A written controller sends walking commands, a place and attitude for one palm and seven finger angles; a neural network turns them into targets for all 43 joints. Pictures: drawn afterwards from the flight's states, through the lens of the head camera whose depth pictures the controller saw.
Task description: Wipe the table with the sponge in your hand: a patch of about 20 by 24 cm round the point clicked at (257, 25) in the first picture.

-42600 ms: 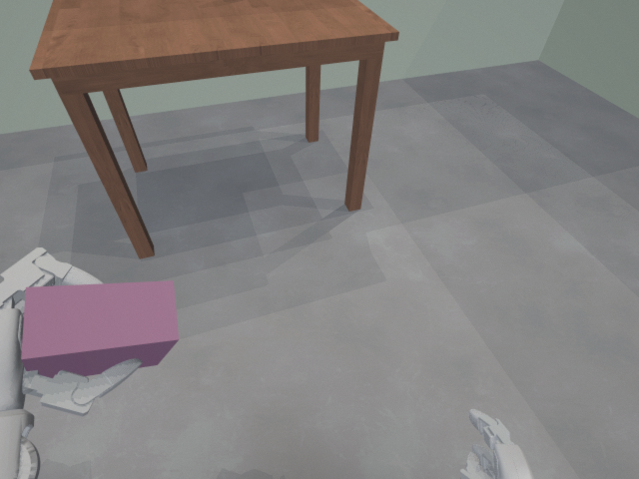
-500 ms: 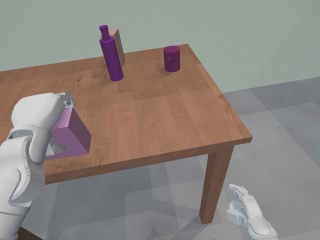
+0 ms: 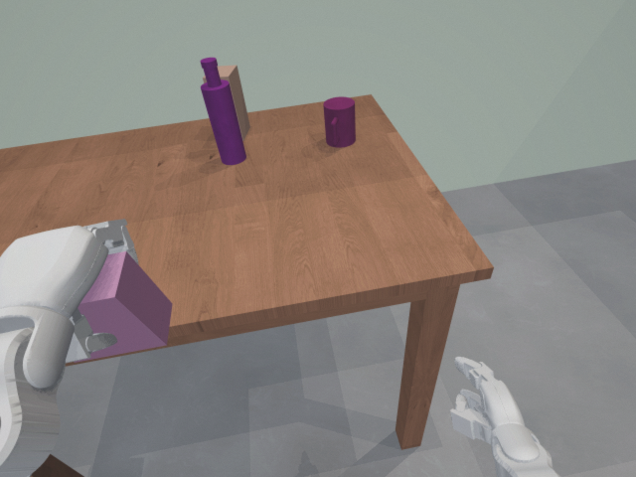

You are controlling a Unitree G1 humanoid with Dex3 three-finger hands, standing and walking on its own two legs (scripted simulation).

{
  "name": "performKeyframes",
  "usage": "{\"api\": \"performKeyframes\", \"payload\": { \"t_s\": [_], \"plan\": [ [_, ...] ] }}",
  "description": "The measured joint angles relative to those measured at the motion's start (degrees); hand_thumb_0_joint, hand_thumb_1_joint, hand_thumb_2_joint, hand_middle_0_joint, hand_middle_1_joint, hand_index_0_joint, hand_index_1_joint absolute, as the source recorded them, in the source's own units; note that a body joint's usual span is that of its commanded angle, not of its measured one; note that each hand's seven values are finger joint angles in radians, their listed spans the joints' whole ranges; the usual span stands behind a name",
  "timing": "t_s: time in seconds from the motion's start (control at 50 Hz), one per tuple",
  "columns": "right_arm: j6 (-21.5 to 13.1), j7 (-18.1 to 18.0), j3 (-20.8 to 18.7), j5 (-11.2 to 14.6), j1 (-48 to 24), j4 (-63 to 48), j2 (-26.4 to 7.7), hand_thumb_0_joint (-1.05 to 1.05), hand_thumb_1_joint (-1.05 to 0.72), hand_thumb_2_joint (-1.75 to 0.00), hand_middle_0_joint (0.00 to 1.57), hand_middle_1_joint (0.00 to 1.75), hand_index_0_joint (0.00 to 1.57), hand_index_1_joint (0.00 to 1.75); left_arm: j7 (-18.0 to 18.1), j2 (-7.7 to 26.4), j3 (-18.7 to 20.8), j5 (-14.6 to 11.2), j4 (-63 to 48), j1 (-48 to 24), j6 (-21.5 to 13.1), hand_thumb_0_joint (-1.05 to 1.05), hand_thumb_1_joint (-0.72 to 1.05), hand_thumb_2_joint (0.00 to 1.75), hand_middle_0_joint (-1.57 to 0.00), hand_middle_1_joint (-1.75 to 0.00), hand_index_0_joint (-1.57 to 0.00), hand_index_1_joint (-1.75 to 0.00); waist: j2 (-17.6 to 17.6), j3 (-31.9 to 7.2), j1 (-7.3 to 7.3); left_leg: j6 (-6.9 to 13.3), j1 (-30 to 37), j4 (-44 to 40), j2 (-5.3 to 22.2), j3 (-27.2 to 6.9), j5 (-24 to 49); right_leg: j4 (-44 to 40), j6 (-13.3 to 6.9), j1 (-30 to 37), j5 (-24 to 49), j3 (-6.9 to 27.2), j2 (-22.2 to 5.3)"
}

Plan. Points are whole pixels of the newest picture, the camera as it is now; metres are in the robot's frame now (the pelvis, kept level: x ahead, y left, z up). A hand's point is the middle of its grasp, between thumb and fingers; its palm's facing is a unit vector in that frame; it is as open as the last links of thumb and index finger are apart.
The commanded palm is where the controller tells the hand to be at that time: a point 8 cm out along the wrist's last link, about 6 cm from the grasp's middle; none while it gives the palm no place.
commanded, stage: bring the sponge back beside the body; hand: left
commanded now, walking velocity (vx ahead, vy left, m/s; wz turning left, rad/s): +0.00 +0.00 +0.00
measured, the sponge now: (107, 317) +0.20 +0.29 +0.14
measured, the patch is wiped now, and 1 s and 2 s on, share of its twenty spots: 1.00 1.00 1.00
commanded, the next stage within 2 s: step back with the hand held close in 0.34 s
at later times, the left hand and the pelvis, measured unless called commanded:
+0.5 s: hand (102, 290) +0.21 +0.28 +0.19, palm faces +0.23 -0.19 -0.95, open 9.9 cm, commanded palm +0.15 +0.28 +0.25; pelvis -0.01 +0.00 +0.00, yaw +0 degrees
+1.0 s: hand (150, 261) +0.23 +0.22 +0.22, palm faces +0.42 -0.79 -0.45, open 9.9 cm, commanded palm +0.14 +0.28 +0.25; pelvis -0.01 -0.01 -0.01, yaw +2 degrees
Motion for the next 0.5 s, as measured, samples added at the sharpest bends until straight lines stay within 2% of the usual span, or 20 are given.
{"api": "performKeyframes", "payload": {
  "t_s": [0.16, 0.32, 0.48, 0.5],
  "plan": [
    [-0.8, -0.8, 0.0, -0.1, 0.2, 0.7, -0.4, 0.01, -0.90, -0.90, 0.20, 0.30, 0.20, 0.30, 1.1, -0.1, -1.2, 0.8, 1.3, -0.9, 0.5, 0.00, -0.49, 1.06, -0.75, -1.34, -0.76, -1.36, -0.2, 0.6, 0.66, -0.2, 0.1, 0.7, 0.2, -0.3, 0.0, 0.1, -0.2, 0.4, 0.2, -0.3, 0.2],
    [-1.2, -0.8, 0.0, 0.0, 0.4, 0.7, -0.2, 0.01, -0.90, -0.90, 0.20, 0.30, 0.20, 0.30, 1.1, -0.4, -0.7, 0.4, 1.5, -1.3, 0.4, 0.00, -0.49, 1.06, -0.75, -1.34, -0.76, -1.36, -0.4, 0.6, -0.26, -0.3, 0.3, 0.7, 0.2, -0.1, 0.0, 0.3, -0.2, 0.4, 0.2, -0.1, 0.2],
    [-1.1, -0.5, -0.2, 0.0, 0.8, 0.7, -0.6, 0.01, -0.90, -0.90, 0.20, 0.30, 0.20, 0.30, 1.9, -0.6, -1.0, 0.8, 1.1, -1.0, 0.3, 0.00, -0.49, 1.06, -0.75, -1.34, -0.76, -1.36, -0.2, 0.4, -0.47, -0.1, 0.3, 0.7, 0.2, 0.2, -0.2, 0.5, -0.1, 0.3, 0.1, 0.2, 0.2],
    [-0.7, -0.4, -0.8, 0.2, 1.5, -1.0, -0.5, 0.01, -0.90, -0.90, 0.20, 0.30, 0.20, 0.30, 3.3, -2.1, 1.8, -8.6, 1.5, -1.1, -1.7, 0.00, -0.49, 1.06, -0.75, -1.34, -0.76, -1.36, 0.0, 0.3, -0.99, -0.1, -0.8, 1.4, 0.2, -0.3, -0.4, 0.3, -0.1, -0.2, 0.1, -0.3, 0.2]
  ]
}}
